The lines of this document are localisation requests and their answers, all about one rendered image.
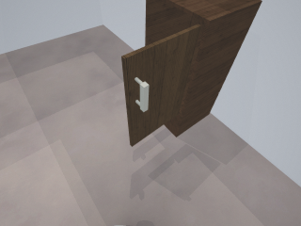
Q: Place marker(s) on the cupboard door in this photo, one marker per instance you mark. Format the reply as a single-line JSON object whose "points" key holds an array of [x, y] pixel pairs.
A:
{"points": [[165, 65]]}

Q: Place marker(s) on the handle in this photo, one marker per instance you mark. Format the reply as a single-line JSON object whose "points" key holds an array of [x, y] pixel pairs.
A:
{"points": [[144, 88]]}

